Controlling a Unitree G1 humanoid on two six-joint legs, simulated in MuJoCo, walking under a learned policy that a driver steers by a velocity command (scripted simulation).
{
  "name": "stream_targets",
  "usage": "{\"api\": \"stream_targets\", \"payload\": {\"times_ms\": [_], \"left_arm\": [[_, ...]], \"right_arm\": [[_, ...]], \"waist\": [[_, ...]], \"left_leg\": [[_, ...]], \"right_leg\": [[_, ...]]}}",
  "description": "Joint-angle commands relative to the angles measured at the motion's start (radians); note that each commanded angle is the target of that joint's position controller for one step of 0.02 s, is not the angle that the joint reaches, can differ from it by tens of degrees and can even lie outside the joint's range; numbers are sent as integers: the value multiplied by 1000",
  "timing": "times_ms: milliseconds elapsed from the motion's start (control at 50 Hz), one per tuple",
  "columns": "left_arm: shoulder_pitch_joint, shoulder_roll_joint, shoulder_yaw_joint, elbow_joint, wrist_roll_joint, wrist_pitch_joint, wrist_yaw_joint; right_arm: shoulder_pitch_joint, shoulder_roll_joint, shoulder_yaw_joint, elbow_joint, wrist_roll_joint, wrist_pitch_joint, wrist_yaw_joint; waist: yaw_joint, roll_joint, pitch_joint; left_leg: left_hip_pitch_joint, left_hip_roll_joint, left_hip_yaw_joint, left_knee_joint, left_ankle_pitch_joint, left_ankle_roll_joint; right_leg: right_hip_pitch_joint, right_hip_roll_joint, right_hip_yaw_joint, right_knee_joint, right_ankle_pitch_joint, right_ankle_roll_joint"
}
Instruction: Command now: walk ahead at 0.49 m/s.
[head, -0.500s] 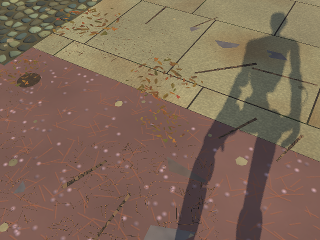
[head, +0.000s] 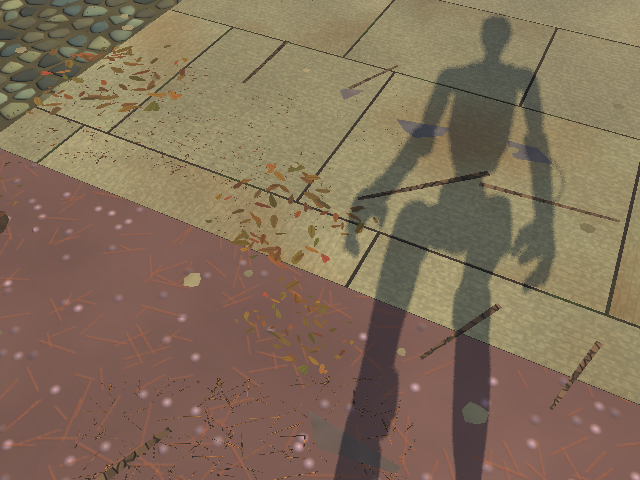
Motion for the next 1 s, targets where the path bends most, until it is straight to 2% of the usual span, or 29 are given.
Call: {"api": "stream_targets", "payload": {"times_ms": [20, 120, 180, 220, 260, 280, 300, 320, 340, 360, 380, 400, 420, 440, 460, 500, 560, 640, 760, 820, 840, 860, 880, 900, 920, 940, 960, 980, 1000], "left_arm": [[34, 46, 14, -43, 13, 4, 7], [-161, 28, 5, -96, 0, -8, -10], [-241, 35, 1, -127, -8, -12, -28], [-260, 48, 3, -146, -10, -20, -42], [-199, 76, 15, -139, -9, -29, -49], [-97, 106, 33, -111, -7, -32, -47], [94, 166, 61, -56, -6, -34, -40], [264, 281, 88, -28, 16, -31, -35], [302, 253, 81, -11, 11, -24, -40], [235, 174, 56, -24, 6, -27, -41], [140, 133, 42, -48, 6, -25, -39], [60, 106, 31, -60, 9, -24, -44], [22, 78, 23, -64, 13, -26, -48], [14, 66, 20, -57, 18, -27, -52], [28, 68, 21, -45, 18, -29, -54], [64, 96, 29, -21, 18, -33, -48], [115, 114, 33, 4, 16, -24, -30], [167, 126, 33, 27, 7, -15, -16], [245, 139, 42, 80, -3, 6, -7], [211, 160, 52, 80, -5, 19, -2], [188, 163, 52, 75, -4, 24, -1], [176, 141, 42, 66, 3, 28, -2], [191, 108, 26, 40, 22, 26, -2], [320, -34, -12, 48, 11, 1, -16], [247, 81, 13, 55, -14, -22, -20], [151, 130, 27, 22, -34, -35, -22], [100, 129, 28, 11, -29, -37, -13], [78, 120, 36, 8, -12, -30, -6], [102, 100, 39, 10, -7, -16, -5]], "right_arm": [[-38, -130, -20, -53, 1, -18, -20], [64, -163, -26, -29, 20, -2, -36], [113, -167, -29, -7, 26, 11, -37], [122, -172, -34, 1, 26, 21, -40], [98, -187, -39, -2, 26, 32, -42], [76, -184, -37, -9, 23, 37, -42], [66, -152, -24, -21, 12, 39, -41], [138, -63, 6, -50, 1, 24, -35], [180, -22, 21, -37, 17, -3, -29], [103, -140, -8, -50, 41, -21, -25], [19, -165, -15, -77, 51, -28, -25], [-21, -153, -17, -83, 40, -25, -31], [-26, -143, -25, -84, 26, -12, -37], [-6, -119, -25, -79, 23, 3, -37], [11, -95, -23, -73, 22, 15, -38], [-8, -88, -26, -84, 18, 29, -42], [-126, -87, -31, -124, 10, 30, -42], [-268, -66, -24, -163, 14, 22, -31], [-413, -73, -18, -221, 26, 8, -2], [-351, -108, -31, -216, 27, -2, 9], [-256, -135, -48, -189, 25, -4, 6], [-79, -183, -74, -133, 24, -3, -1], [109, -267, -95, -97, 11, 1, -12], [141, -302, -98, -80, 6, 4, -4], [107, -207, -73, -89, 16, 2, -3], [16, -168, -61, -107, 19, -1, -6], [-71, -147, -52, -126, 15, -2, -5], [-116, -121, -45, -130, 6, -4, -2], [-126, -100, -38, -124, -4, -7, 1]], "waist": [[46, 77, 55], [-25, 79, 58], [-51, 87, 80], [-45, 93, 83], [1, 114, 50], [60, 113, -9], [137, 85, -132], [150, -108, -307], [137, -264, -399], [136, -167, -281], [111, -104, -175], [78, -25, -103], [46, -22, -65], [23, -36, -48], [13, -37, -40], [3, -23, -13], [26, -11, 18], [67, -19, 47], [99, -23, 97], [46, -49, 48], [-9, -57, -11], [-85, -38, -116], [-132, 104, -271], [-53, 365, -390], [-83, 244, -328], [-66, 193, -189], [-29, 94, -118], [-1, 74, -66], [31, 100, -59]], "left_leg": [[-103, 279, -208, -205, 81, 170], [12, 269, -159, -185, 84, 122], [112, 308, -171, -143, 66, 118], [176, 339, -186, -100, 81, 107], [200, 349, -187, -22, 208, 87], [188, 314, -154, 100, 377, 66], [93, 252, -103, 330, 430, 35], [-264, 127, -23, 736, 128, -33], [-510, 26, -114, 965, -413, -53], [-606, 94, -191, 1061, -385, -29], [-615, 149, -163, 1047, -292, -16], [-572, 191, -140, 984, -209, -21], [-519, 222, -141, 917, -157, -25], [-466, 234, -138, 884, -127, -31], [-442, 234, -128, 864, -110, -37], [-476, 239, -121, 809, -59, -52], [-566, 241, -117, 649, 73, -72], [-528, 210, -84, 415, 231, -73], [-552, 183, -76, 261, 164, -42], [-404, 140, -41, 224, 60, -4], [-257, 103, -9, 210, 54, 15], [-11, 95, -10, 216, 76, 45], [309, 304, -260, 228, 84, 113], [593, 494, -741, 78, -120, 265], [542, 463, -757, 18, -210, 220], [401, 436, -602, 1, -158, 173], [245, 402, -486, -26, -48, 151], [125, 367, -403, -57, 28, 141], [57, 341, -350, -87, 59, 132]], "right_leg": [[-27, -43, 1, -137, 157, 27], [8, 11, -44, -471, 313, 38], [-3, 26, -45, -561, 264, 30], [5, 36, -44, -605, 189, 5], [116, 66, -67, -645, 117, -24], [261, 100, -96, -668, 105, -47], [523, 77, -64, -652, 128, -87], [935, -181, 299, -660, 95, -218], [1082, -295, 671, -822, -29, -308], [986, -261, 592, -843, -66, -257], [843, -225, 434, -854, -1, -217], [697, -180, 321, -892, 87, -198], [604, -139, 244, -928, 134, -180], [544, -114, 197, -959, 154, -173], [513, -100, 164, -979, 194, -180], [499, -93, 111, -1003, 278, -192], [537, -90, 69, -1021, 324, -187], [555, -63, 10, -1040, 270, -157], [724, -129, 15, -980, 269, -147], [759, -141, 7, -879, 482, -121], [743, -114, -18, -770, 648, -104], [659, -57, -58, -566, 690, -76], [424, 17, -106, -223, 359, -38], [48, 199, -35, 82, -343, 12], [-59, 144, 83, 195, -366, -10], [-111, 94, 55, 196, -271, -27], [-64, 38, 26, 149, -170, -25], [-20, 8, 18, 93, -114, -20], [44, -18, 26, 57, -77, -19]]}}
